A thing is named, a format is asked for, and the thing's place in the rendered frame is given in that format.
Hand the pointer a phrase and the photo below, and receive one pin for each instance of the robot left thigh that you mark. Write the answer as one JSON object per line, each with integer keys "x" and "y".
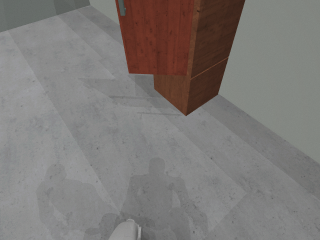
{"x": 127, "y": 231}

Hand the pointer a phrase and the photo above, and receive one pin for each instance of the cupboard door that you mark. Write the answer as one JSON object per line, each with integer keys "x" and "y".
{"x": 156, "y": 35}

